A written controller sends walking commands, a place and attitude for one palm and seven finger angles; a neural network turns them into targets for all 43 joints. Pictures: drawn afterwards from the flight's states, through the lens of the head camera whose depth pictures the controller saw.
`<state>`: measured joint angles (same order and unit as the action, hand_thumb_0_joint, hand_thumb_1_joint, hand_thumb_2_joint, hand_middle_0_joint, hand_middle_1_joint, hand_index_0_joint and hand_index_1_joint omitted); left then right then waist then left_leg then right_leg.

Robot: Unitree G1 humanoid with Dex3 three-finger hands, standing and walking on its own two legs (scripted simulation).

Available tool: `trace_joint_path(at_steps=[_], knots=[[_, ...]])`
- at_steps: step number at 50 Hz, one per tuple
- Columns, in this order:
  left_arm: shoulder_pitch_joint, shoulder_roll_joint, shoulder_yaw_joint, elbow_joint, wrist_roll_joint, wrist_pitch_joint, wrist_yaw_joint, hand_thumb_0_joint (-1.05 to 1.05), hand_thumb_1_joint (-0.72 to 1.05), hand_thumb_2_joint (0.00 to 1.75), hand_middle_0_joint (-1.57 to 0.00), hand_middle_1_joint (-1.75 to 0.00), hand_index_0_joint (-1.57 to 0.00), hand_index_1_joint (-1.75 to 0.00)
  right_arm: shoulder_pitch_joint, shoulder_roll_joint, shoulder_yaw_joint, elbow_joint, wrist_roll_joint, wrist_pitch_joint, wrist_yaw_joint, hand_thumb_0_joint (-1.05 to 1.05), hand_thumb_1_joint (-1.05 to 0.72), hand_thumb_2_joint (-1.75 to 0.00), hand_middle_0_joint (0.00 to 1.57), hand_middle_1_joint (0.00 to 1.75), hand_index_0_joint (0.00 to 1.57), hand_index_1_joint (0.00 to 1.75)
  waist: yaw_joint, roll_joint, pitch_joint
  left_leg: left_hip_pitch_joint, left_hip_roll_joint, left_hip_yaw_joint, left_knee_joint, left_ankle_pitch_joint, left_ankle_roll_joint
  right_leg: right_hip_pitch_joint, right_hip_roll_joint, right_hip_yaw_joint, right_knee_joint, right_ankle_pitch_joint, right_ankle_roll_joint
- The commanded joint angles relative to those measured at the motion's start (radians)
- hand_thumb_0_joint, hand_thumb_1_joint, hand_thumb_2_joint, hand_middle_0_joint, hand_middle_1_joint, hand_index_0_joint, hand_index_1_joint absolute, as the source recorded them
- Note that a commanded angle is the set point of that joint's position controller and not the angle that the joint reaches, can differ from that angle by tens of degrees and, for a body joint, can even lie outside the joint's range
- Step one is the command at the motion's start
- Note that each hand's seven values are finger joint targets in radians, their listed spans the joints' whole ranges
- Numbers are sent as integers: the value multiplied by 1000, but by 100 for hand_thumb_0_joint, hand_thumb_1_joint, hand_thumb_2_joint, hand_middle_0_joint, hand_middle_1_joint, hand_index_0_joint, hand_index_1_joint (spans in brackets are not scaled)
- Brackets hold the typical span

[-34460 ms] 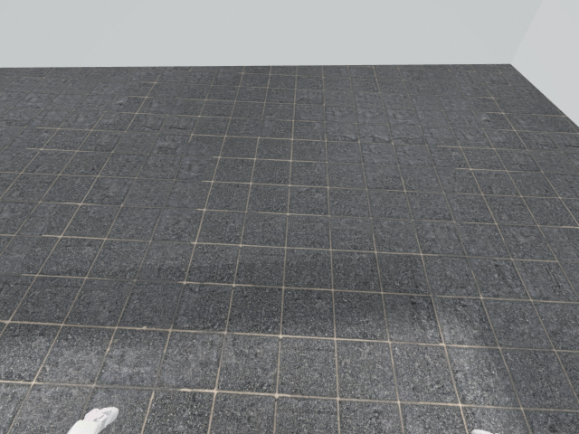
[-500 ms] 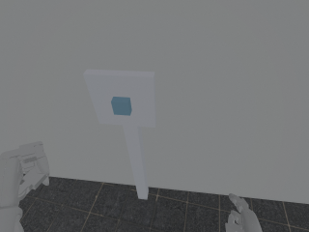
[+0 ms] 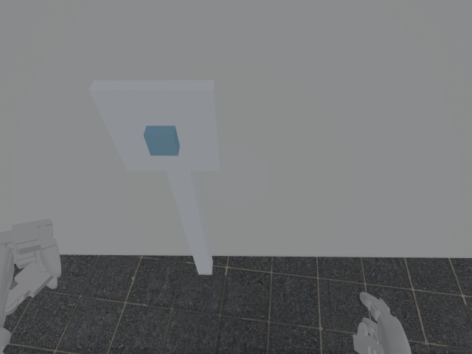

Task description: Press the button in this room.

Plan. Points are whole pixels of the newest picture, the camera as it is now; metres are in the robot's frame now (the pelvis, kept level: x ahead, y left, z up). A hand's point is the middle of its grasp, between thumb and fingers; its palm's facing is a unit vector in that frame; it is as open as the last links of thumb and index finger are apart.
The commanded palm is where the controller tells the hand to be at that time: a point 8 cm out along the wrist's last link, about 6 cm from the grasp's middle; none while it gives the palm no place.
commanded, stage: step back with the hand held close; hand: left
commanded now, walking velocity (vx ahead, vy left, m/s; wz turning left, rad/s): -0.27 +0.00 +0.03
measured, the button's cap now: (162, 139) +0.48 +0.18 +0.08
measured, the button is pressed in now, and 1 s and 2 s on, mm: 0 0 0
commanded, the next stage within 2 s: stop stepping back and stand still in 0.84 s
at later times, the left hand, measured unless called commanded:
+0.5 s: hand out of the picture +0.11 +0.25 +0.15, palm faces +0.38 -0.81 -0.44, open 3.1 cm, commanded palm +0.05 +0.29 +0.17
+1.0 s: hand out of the picture +0.00 +0.21 +0.18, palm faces +0.27 -0.79 -0.55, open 3.1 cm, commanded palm -0.04 +0.26 +0.17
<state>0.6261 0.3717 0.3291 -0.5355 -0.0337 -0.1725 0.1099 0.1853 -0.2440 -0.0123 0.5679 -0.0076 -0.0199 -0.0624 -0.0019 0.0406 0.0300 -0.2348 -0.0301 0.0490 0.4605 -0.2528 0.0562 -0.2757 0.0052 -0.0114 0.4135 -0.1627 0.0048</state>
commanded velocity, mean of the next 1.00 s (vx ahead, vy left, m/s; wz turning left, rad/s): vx -0.29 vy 0.01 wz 0.03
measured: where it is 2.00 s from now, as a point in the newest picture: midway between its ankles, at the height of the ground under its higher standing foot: outside the picture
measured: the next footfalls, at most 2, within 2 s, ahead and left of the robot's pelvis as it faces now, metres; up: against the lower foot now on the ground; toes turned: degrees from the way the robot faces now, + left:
right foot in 0.80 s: -0.23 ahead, -0.12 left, +0.00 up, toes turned -2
left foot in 1.02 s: -0.10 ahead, +0.07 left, +0.00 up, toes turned -3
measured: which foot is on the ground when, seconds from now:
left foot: down 0.00-0.90, up 0.92-1.00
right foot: down 0.00-0.46, up 0.48-0.78, down 0.80-1.00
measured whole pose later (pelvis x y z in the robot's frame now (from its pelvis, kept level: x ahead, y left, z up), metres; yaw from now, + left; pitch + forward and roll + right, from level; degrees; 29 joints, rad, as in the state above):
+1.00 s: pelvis -0.18 -0.02 -0.01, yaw -3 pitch +3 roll -2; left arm 0.73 0.52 0.48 -0.70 -0.08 -0.29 0.11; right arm 0.18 -0.20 0.02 0.61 0.01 -0.05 -0.06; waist 0.02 -0.02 -0.05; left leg -0.48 0.00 0.01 0.67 -0.22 0.01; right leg -0.16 0.06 -0.01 0.48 -0.38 -0.03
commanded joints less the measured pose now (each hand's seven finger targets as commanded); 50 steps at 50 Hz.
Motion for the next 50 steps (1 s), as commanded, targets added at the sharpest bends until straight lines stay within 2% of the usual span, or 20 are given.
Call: trace_joint_path(at_steps=[1,5,9,12,16,19,21,23,24,26,28,31,34,38,41,43,44,45,48,50], knots=[[51,181,189,-253,-12,-77,33,0,90,90,-130,-150,-130,-150,-98,-97,-46,-191,8,-46,-15,0,-90,-90,20,30,20,30,21,7,-263,-13,119,-127,-29,491,-35,193,-64,63,110,394,-15],[45,151,167,-219,-6,-71,30,0,90,90,-130,-150,-130,-150,-97,-102,-49,-189,5,-46,-17,0,-90,-90,20,30,20,30,17,48,-180,-112,162,-152,-80,393,-11,159,-42,56,169,237,-5],[-8,135,153,-207,12,-78,31,0,90,90,-130,-150,-130,-150,-87,-111,-49,-189,5,-57,-20,0,-90,-90,20,30,20,30,13,37,-101,-308,193,-175,-139,64,32,198,-33,75,224,125,-1],[-66,145,152,-227,23,-85,35,0,90,90,-130,-150,-130,-150,-80,-113,-46,-196,7,-61,-24,0,-90,-90,20,30,20,30,2,-44,-73,-386,148,-166,-100,-198,41,182,-67,149,159,77,-15],[-85,158,146,-263,25,-102,49,0,90,90,-130,-150,-130,-150,-53,-99,-43,-189,5,-67,-16,0,-90,-90,20,30,20,30,-10,-149,-74,-199,54,-121,127,-236,5,-84,-181,287,-83,-226,-79],[-66,175,155,-284,17,-117,69,0,90,90,-130,-150,-130,-150,-48,-84,-31,-173,0,-66,-18,0,-90,-90,20,30,20,30,-12,-157,-116,-56,47,-114,182,-162,-13,-204,-219,246,-103,-274,-98],[-48,169,157,-310,18,-129,75,0,90,90,-130,-150,-130,-150,-57,-100,-30,-178,-2,-74,-26,0,-90,-90,20,30,20,30,-13,-15,-110,-93,100,-184,29,-198,7,-182,-138,169,8,-252,-58],[-29,164,184,-333,38,-143,78,0,90,90,-130,-150,-130,-150,-76,-121,-33,-188,-6,-95,-36,0,-90,-90,20,30,20,30,-3,269,-118,-400,293,-405,-293,-406,69,100,23,35,389,-147,9],[-42,170,191,-318,53,-145,79,0,90,90,-130,-150,-130,-150,-71,-101,-32,-181,-15,-106,-35,0,-90,-90,20,30,20,30,-3,271,-111,-487,351,-459,-361,-458,96,142,44,45,571,-179,17],[-67,177,198,-303,47,-143,82,0,90,90,-130,-150,-130,-150,-59,-88,-44,-166,-15,-113,-31,0,-90,-90,20,30,20,30,-6,124,-90,-445,359,-417,-311,-325,126,80,39,76,652,-238,9],[-37,156,178,-284,34,-146,77,0,90,90,-130,-150,-130,-150,-62,-85,-44,-158,-12,-133,-28,0,-90,-90,20,30,20,30,5,48,-90,-291,311,-334,-222,-97,101,13,27,53,491,-291,8],[7,121,122,-259,16,-139,64,0,90,90,-130,-150,-130,-150,-45,-85,-38,-110,-18,-151,-11,0,-90,-90,20,30,20,30,-3,119,-98,-121,268,-306,-266,-81,60,-43,40,1,316,-338,2],[-37,131,99,-293,7,-141,52,0,90,90,-130,-150,-130,-150,-47,-93,-31,-76,-26,-163,-2,0,-90,-90,20,30,20,30,3,171,-174,58,242,-263,-235,195,18,-27,51,-24,102,-304,-4],[9,213,160,-365,-16,-156,31,0,90,90,-130,-150,-130,-150,-62,-89,-29,-77,-28,-142,13,0,-90,-90,20,30,20,30,30,143,-364,289,207,-186,-100,638,-21,18,44,-18,-52,-72,-17],[55,288,259,-397,-46,-175,24,0,90,90,-130,-150,-130,-150,-113,-95,-26,-117,-23,-127,11,0,-90,-90,20,30,20,30,46,104,-374,226,173,-120,-52,512,-14,49,0,-4,-67,42,-15],[88,298,305,-387,-71,-176,32,0,90,90,-130,-150,-130,-150,-103,-59,-20,-135,2,-98,11,0,-90,-90,20,30,20,30,34,-102,-418,232,103,-36,81,456,-37,35,-100,45,-75,328,-3],[111,293,313,-348,-78,-172,30,0,90,90,-130,-150,-130,-150,-118,-66,-21,-146,26,-95,2,0,-90,-90,20,30,20,30,31,-233,-373,175,62,-15,167,235,-49,-5,-169,52,-81,455,4],[131,282,316,-313,-80,-168,29,0,90,90,-130,-150,-130,-150,-146,-69,-22,-156,39,-97,-8,0,-90,-90,20,30,20,30,34,-254,-305,60,30,-22,259,40,-50,-29,-221,72,-74,502,-12],[107,227,255,-195,-55,-128,22,0,90,90,-130,-150,-130,-150,-157,-45,-12,-131,23,-86,-20,0,-90,-90,20,30,20,30,8,-168,-106,-133,55,-81,305,-46,-52,-54,-272,123,-43,490,-90],[32,173,179,-146,-42,-94,27,0,90,90,-130,-150,-130,-150,-124,-69,-3,-121,18,-83,-35,0,-90,-90,20,30,20,30,-19,-87,-37,-71,59,-75,90,138,-42,-57,-194,84,3,425,-52]])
